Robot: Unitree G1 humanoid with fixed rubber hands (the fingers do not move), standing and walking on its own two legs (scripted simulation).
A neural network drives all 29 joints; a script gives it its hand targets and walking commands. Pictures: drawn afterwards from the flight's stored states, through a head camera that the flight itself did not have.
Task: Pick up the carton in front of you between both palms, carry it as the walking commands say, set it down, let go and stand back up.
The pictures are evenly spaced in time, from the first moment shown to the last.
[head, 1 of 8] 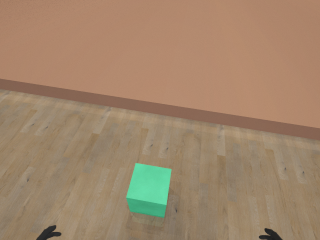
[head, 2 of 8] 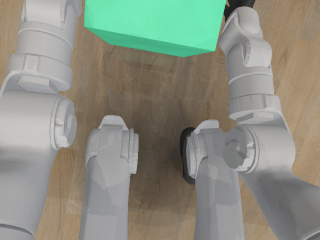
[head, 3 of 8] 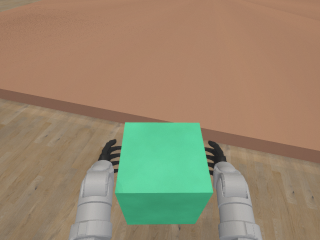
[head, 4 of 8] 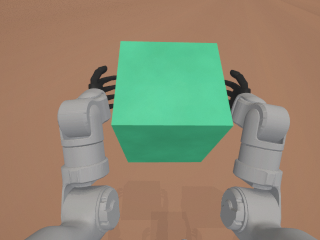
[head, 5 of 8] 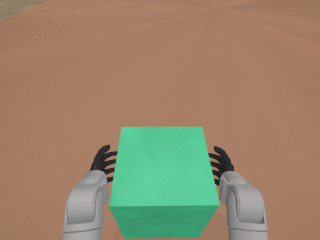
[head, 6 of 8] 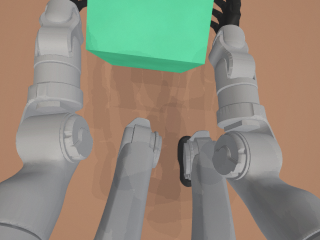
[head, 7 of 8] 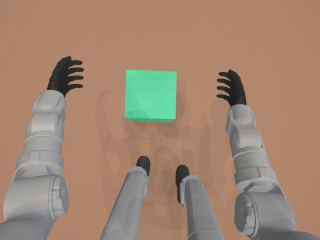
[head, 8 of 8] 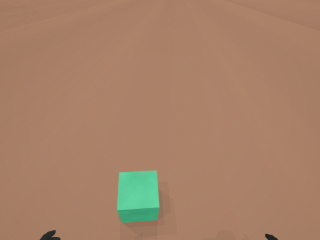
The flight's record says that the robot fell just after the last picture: no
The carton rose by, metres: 0.90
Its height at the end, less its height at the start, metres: +0.14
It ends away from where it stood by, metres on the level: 2.76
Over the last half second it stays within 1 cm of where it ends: yes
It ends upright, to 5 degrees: yes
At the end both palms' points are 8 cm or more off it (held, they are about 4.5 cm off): yes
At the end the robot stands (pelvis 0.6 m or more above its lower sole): yes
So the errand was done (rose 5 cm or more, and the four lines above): yes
